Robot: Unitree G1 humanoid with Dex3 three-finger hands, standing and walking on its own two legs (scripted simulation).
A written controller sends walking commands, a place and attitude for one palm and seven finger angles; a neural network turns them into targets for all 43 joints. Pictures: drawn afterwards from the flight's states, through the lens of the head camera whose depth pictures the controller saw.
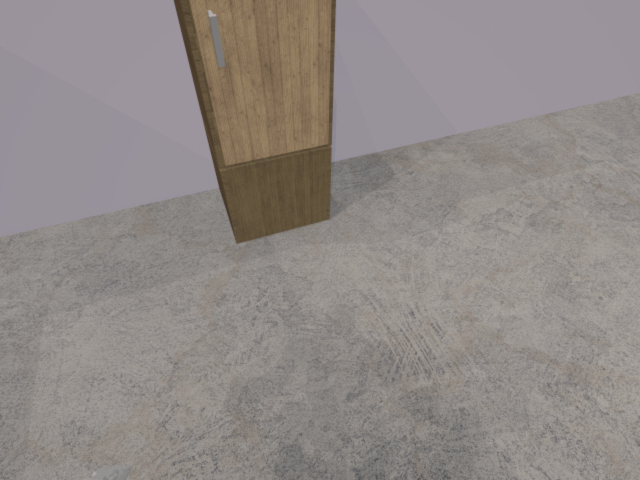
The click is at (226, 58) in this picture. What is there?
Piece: cupboard door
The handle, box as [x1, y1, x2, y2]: [207, 10, 224, 66]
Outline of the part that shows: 207,10 218,66 223,66 224,61 216,16 210,10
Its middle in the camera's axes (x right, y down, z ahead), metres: -0.29 -0.54 +1.04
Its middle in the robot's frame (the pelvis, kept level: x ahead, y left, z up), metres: +1.13 +0.34 +0.08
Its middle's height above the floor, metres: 0.85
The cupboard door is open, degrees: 0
